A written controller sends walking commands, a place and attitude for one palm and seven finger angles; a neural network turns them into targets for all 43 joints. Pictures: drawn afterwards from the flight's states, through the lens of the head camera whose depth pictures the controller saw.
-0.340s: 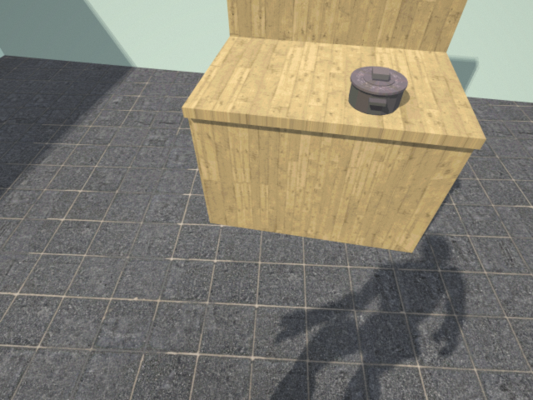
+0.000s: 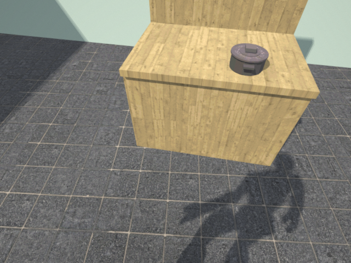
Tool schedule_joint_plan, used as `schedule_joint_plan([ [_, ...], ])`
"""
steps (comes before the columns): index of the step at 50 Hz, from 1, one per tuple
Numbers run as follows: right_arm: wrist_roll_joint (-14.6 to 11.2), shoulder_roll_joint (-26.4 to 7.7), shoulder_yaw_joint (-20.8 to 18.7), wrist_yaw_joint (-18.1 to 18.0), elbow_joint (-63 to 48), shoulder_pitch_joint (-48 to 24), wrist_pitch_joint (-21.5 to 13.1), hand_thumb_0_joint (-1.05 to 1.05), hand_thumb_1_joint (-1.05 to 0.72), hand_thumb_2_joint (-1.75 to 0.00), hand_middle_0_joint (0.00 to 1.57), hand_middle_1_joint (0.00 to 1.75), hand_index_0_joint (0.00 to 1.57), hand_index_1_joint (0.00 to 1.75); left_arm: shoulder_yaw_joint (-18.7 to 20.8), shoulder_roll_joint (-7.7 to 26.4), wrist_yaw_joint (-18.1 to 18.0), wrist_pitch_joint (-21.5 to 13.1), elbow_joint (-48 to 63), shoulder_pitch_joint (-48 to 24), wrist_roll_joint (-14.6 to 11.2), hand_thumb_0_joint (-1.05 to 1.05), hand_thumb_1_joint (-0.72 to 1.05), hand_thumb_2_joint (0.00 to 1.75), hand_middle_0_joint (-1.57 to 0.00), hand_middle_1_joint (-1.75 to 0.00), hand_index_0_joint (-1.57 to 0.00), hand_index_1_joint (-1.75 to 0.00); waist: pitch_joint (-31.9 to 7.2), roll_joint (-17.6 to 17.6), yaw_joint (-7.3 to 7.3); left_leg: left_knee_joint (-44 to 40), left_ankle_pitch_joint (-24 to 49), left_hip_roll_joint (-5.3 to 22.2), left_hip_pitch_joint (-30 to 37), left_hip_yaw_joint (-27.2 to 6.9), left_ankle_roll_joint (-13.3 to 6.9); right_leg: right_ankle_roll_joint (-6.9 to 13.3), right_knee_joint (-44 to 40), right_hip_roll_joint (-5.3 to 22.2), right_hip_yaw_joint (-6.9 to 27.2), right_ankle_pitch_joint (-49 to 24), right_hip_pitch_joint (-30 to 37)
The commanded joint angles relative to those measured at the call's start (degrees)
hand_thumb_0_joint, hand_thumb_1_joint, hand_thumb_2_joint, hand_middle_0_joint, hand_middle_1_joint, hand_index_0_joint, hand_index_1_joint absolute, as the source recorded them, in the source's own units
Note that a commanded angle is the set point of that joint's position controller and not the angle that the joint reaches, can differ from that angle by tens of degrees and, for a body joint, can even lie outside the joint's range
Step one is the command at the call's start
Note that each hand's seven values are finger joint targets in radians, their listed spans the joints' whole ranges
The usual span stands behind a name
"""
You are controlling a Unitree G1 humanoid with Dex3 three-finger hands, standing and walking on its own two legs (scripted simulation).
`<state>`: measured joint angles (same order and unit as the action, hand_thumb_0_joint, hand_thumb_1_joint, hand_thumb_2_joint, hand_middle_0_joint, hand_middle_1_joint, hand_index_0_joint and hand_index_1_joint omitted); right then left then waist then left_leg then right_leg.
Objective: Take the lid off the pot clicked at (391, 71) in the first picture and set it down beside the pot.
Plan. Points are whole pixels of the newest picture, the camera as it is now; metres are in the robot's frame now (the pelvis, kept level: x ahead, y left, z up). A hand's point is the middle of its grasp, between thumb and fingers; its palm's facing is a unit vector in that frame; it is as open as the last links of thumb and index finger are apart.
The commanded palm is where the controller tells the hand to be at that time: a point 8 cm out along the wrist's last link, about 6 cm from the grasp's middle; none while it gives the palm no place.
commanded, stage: look at it before walking up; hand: left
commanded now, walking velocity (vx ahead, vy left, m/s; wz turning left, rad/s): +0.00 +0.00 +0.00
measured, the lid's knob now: (250, 48) +1.06 -0.31 -0.01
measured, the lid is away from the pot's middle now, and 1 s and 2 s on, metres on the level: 0.00 0.00 0.00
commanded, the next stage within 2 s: walk to a spot facing it in 0.30 s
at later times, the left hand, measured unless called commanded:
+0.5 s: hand out of the picture +0.08 +0.25 -0.16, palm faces -0.03 -0.94 -0.33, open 7.4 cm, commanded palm none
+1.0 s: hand out of the picture +0.05 +0.15 -0.16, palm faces -0.20 -0.94 -0.26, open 7.4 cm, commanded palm none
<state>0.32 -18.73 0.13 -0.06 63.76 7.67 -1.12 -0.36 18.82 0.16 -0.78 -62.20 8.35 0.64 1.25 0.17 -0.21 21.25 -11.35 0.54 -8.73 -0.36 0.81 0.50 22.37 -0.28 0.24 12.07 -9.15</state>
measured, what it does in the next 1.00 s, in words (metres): lifts its left foot, turning right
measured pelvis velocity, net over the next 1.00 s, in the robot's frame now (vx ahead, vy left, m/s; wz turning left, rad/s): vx -0.01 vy -0.03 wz -0.28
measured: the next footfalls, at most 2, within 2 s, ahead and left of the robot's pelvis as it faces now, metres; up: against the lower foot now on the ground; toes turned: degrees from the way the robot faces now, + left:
left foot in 1.36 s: +0.09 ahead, +0.11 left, +0.00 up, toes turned -30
right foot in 1.88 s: +0.17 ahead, -0.25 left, +0.00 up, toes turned -55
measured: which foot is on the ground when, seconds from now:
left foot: down 0.00-0.78, up 0.80-1.00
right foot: down 0.00-1.00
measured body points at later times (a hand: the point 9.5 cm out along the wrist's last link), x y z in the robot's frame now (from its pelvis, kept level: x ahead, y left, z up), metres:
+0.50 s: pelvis +0.01 +0.01 +0.00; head +0.01 +0.00 +0.45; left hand +0.08 +0.30 -0.13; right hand +0.09 -0.28 -0.14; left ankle +0.00 +0.13 -0.75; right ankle +0.00 -0.11 -0.75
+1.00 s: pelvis -0.01 -0.03 +0.00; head +0.03 -0.07 +0.44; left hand +0.06 +0.20 -0.14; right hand +0.00 -0.30 -0.16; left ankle +0.00 +0.14 -0.66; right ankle -0.01 -0.10 -0.75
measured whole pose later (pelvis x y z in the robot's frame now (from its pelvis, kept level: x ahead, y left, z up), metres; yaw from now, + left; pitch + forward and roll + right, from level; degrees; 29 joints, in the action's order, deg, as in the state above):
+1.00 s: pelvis -0.01 -0.03 +0.00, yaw -16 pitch +1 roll +3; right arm 0.5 -13.9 -3.6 -1.1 55.7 8.6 2.6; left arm 2.2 10.0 -0.2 1.1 -54.5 18.1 0.6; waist 4.3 0.9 2.0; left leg 63.1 -18.9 2.3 -27.9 -1.1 3.7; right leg 4.9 26.7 -4.2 4.1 11.4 -16.0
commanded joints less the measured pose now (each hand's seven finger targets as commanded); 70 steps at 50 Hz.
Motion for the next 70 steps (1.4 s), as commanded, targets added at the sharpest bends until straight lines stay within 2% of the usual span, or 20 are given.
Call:
schedule_joint_plan([
  [1,0.16,-11.28,-2.25,-0.86,-3.41,-2.51,-1.42,0.0,-0.9,-0.9,0.2,0.3,0.2,0.3,2.59,11.83,-0.79,-1.07,3.64,-1.61,-0.02,0.0,0.9,0.9,-0.2,-0.3,-0.2,-0.3,-3.65,-0.29,0.22,-2.96,7.77,6.34,0.98,-5.1,-2.14,1.36,-3.92,6.97,6.39,-7.46,0.62],
  [22,0.16,-11.83,-2.41,-1.18,-3.17,-2.69,-1.54,0.0,-0.9,-0.9,0.2,0.3,0.2,0.3,2.69,11.77,-0.73,-0.76,3.43,-1.58,0.04,0.0,0.9,0.9,-0.2,-0.3,-0.2,-0.3,-2.81,0.02,0.13,-3.38,9.74,6.94,3.0,-4.28,-2.1,1.25,-3.61,6.41,6.61,-10.3,0.13],
  [27,0.2,-6.04,-2.32,-1.84,-4.66,1.83,-0.08,0.0,-0.9,-0.9,0.2,0.3,0.2,0.3,2.48,5.77,-0.8,1.69,4.85,2.28,0.08,0.0,0.9,0.9,-0.2,-0.3,-0.2,-0.3,-1.96,1.02,-0.22,-0.25,9.64,8.66,3.62,-1.49,-1.67,0.25,2.77,4.53,6.85,-12.22,-5.64],
  [32,0.37,-8.02,-4.43,-2.04,-8.38,1.84,0.54,0.0,-0.9,-0.9,0.2,0.3,0.2,0.3,3.46,4.23,-0.19,2.76,7.95,4.62,0.41,0.0,0.9,0.9,-0.2,-0.3,-0.2,-0.3,-1.52,7.28,0.41,-0.67,13.29,15.98,3.36,-3.73,-6.55,-0.97,16.98,0.67,2.89,2.88,-12.22],
  [35,0.56,-7.62,-5.17,-1.84,-10.49,0.18,0.56,0.0,-0.9,-0.9,0.2,0.3,0.2,0.3,4.14,2.67,0.15,3.15,9.53,6.66,0.39,0.0,0.9,0.9,-0.2,-0.3,-0.2,-0.3,-0.67,10.01,1.53,0.21,17.07,19.94,-0.66,-2.37,-9.54,-1.21,23.54,2.39,1.1,14.61,-11.34],
  [37,0.62,-6.93,-5.37,-1.74,-11.61,-2.09,0.85,0.0,-0.9,-0.9,0.2,0.3,0.2,0.3,4.75,2.22,0.4,2.77,8.95,11.59,0.53,0.0,0.9,0.9,-0.2,-0.3,-0.2,-0.3,-1.39,7.44,4.22,8.5,13.04,17.1,-5.05,2.72,-6.06,-0.86,14.41,2.83,0.32,6.08,-4.25],
  [38,0.27,-5.3,-5.29,-1.54,-12.25,-2.4,1.36,0.0,-0.9,-0.9,0.2,0.3,0.2,0.3,5.43,5.04,0.17,2.21,8.53,14.78,0.97,0.0,0.9,0.9,-0.2,-0.3,-0.2,-0.3,-1.41,-2.65,5.72,19.43,2.7,11.6,-10.02,6.72,-1.84,-0.08,4.52,5.11,5.7,-4.71,-0.6],
  [39,0.03,-0.35,-4.36,-1.33,-14.3,-1.16,1.84,0.0,-0.9,-0.9,0.2,0.3,0.2,0.3,6.66,11.12,-0.8,1.34,9.09,15.52,1.52,0.0,0.9,0.9,-0.2,-0.3,-0.2,-0.3,-0.58,-22.44,5.06,34.94,-21.2,1.82,-23.42,9.18,2.34,4.1,-5.73,19.4,30.1,-14.15,1.51],
  [40,0.16,-1.56,-4.54,-1.56,-14.79,-2.91,2.38,0.0,-0.9,-0.9,0.2,0.3,0.2,0.3,6.4,10.78,-1.29,1.71,9.4,16.44,0.51,0.0,0.9,0.9,-0.2,-0.3,-0.2,-0.3,-0.63,-17.27,5.58,41.02,-23.33,1.5,-22.53,0.26,1.49,7.46,-7.9,21.08,32.41,-14.64,-2.17],
  [41,0.13,-2.27,-4.94,-1.46,-14.03,-2.11,2.75,0.0,-0.9,-0.9,0.2,0.3,0.2,0.3,6.59,9.0,-1.52,1.68,10.0,13.53,0.42,0.0,0.9,0.9,-0.2,-0.3,-0.2,-0.3,0.94,-16.51,3.93,43.88,-18.59,2.49,-22.7,-2.29,0.9,5.97,-9.39,17.7,30.01,-6.14,-4.76],
  [45,0.47,-0.98,-5.02,-1.19,-12.12,0.17,2.06,0.0,-0.9,-0.9,0.2,0.3,0.2,0.3,6.02,4.3,-1.3,0.87,12.26,9.51,-0.02,0.0,0.9,0.9,-0.2,-0.3,-0.2,-0.3,-2.3,-4.84,1.37,44.28,-7.69,3.45,-23.3,-1.88,2.38,6.38,-5.0,11.65,22.1,-11.87,-0.3],
  [52,0.55,0.06,-4.94,-1.97,-13.44,-1.2,2.48,0.0,-0.9,-0.9,0.2,0.3,0.2,0.3,6.48,3.33,-1.31,0.88,11.43,13.88,0.05,0.0,0.9,0.9,-0.2,-0.3,-0.2,-0.3,-4.92,-6.43,2.66,41.84,-6.92,2.61,-26.02,-2.74,3.7,5.76,-3.79,9.97,23.05,-17.19,5.41],
  [56,0.56,0.22,-4.76,-1.98,-15.03,-2.28,2.2,0.0,-0.9,-0.9,0.2,0.3,0.2,0.3,6.72,3.68,-1.26,1.12,11.99,13.32,0.42,0.0,0.9,0.9,-0.2,-0.3,-0.2,-0.3,-4.79,-7.33,2.84,37.49,-8.98,2.24,-24.15,-2.87,3.62,8.73,-3.82,10.17,25.76,-14.77,3.51],
  [62,0.47,0.35,-4.51,-1.13,-17.62,-3.06,0.93,0.0,-0.9,-0.9,0.2,0.3,0.2,0.3,7.1,5.13,-0.62,1.2,13.33,11.81,0.79,0.0,0.9,0.9,-0.2,-0.3,-0.2,-0.3,-2.59,-9.58,3.84,23.03,-12.83,-0.14,-15.76,-1.36,2.12,10.76,-8.69,8.35,31.63,10.09,-4.11],
  [65,0.08,0.45,-4.67,-1.05,-16.48,3.98,-0.14,0.0,-0.9,-0.9,0.2,0.3,0.2,0.3,7.29,5.76,-0.36,1.33,15.16,7.12,0.74,0.0,0.9,0.9,-0.2,-0.3,-0.2,-0.3,-2.94,-10.01,0.5,9.61,-10.57,-2.16,-0.03,-0.36,0.44,8.57,-7.22,5.15,30.25,15.92,-14.74],
  [66,-0.06,-0.49,-4.96,-1.39,-15.16,9.34,-0.57,0.0,-0.9,-0.9,0.2,0.3,0.2,0.3,7.17,4.96,-0.18,1.36,15.93,5.16,0.54,0.0,0.9,0.9,-0.2,-0.3,-0.2,-0.3,-4.16,-8.25,-2.17,2.45,-7.83,-1.49,11.28,-0.64,-0.32,5.89,-3.2,1.9,27.15,18.83,-22.39],
  [67,0.15,-4.56,-5.71,-2.14,-13.9,14.13,-0.93,0.0,-0.9,-0.9,0.2,0.3,0.2,0.3,6.46,2.04,0.27,1.32,16.75,4.76,0.35,0.0,0.9,0.9,-0.2,-0.3,-0.2,-0.3,-5.34,1.73,-4.63,-3.57,-15.87,7.15,21.34,-8.38,-2.09,3.05,6.81,-3.57,20.45,22.37,-32.21],
  [68,0.54,-10.5,-6.95,-2.17,-14.58,16.0,-1.06,0.0,-0.9,-0.9,0.2,0.3,0.2,0.3,6.14,-1.09,0.82,0.93,18.15,4.64,-0.11,0.0,0.9,0.9,-0.2,-0.3,-0.2,-0.3,-4.57,18.17,-5.37,-12.04,-31.32,23.48,21.37,-29.42,-5.86,0.12,24.47,-8.29,9.7,22.93,-40.84],
  [69,0.6,-10.07,-6.42,-2.1,-15.76,14.16,-1.22,0.0,-0.9,-0.9,0.2,0.3,0.2,0.3,6.71,1.02,1.11,0.43,19.78,0.18,0.76,0.0,0.9,0.9,-0.2,-0.3,-0.2,-0.3,3.08,11.1,-4.83,-15.85,-34.62,29.09,9.49,-34.46,-9.81,-1.06,32.47,-1.85,7.1,17.72,-41.38],
  [70,1.19,-8.58,-5.74,-2.19,-17.24,9.83,-1.47,0.0,-0.9,-0.9,0.2,0.3,0.2,0.3,7.55,1.59,2.02,0.1,20.31,0.99,1.21,0.0,0.9,0.9,-0.2,-0.3,-0.2,-0.3,5.85,4.99,-1.62,-15.9,-29.38,25.27,3.1,-28.33,-10.97,-2.16,37.91,-0.3,5.21,13.05,-38.16],
])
